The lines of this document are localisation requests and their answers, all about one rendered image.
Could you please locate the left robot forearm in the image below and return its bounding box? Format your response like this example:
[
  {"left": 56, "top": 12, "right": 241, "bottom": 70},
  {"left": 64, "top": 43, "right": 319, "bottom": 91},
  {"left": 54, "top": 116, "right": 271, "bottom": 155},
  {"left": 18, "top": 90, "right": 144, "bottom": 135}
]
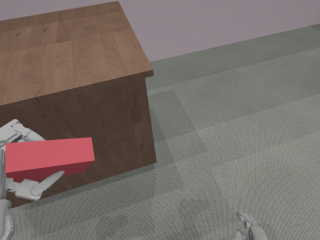
[{"left": 0, "top": 199, "right": 15, "bottom": 240}]

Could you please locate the left robot hand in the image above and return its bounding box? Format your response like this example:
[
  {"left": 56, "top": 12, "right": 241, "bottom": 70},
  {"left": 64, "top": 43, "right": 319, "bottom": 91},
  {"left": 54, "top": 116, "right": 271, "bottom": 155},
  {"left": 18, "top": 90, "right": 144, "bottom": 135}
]
[{"left": 0, "top": 119, "right": 65, "bottom": 201}]

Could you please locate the right robot hand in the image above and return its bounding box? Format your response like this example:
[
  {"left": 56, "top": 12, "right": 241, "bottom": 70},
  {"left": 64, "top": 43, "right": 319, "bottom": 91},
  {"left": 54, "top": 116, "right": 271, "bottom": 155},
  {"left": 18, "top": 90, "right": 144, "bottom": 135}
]
[{"left": 232, "top": 210, "right": 268, "bottom": 240}]

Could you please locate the table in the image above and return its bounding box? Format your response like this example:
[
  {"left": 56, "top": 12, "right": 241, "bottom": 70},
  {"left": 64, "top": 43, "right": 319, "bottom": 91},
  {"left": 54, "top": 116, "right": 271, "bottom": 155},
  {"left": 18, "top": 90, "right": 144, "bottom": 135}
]
[{"left": 0, "top": 1, "right": 157, "bottom": 208}]

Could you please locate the sponge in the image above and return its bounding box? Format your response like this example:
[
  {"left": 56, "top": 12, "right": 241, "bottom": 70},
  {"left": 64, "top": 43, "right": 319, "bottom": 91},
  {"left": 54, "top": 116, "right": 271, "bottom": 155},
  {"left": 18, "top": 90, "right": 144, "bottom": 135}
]
[{"left": 5, "top": 137, "right": 95, "bottom": 183}]

